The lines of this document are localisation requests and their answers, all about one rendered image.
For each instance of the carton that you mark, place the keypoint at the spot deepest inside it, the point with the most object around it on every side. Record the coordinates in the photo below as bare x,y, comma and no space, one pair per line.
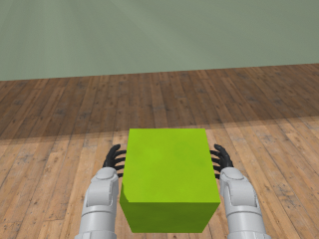
168,185

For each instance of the robot right hand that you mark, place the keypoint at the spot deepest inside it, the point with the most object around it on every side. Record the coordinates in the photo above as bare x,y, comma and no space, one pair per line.
224,160

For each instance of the right robot forearm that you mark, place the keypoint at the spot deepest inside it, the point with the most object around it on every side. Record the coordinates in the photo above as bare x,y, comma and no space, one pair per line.
242,208

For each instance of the robot left hand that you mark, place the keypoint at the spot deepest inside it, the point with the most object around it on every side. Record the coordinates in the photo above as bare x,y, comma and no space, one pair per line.
111,159

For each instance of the left robot forearm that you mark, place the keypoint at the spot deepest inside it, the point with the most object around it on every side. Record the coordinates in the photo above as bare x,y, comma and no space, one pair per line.
98,218

